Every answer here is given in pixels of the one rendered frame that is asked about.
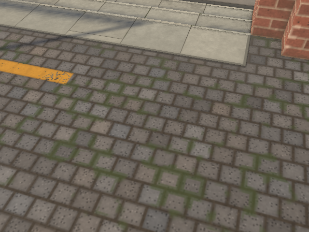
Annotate stairs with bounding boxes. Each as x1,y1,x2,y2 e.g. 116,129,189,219
18,0,253,34

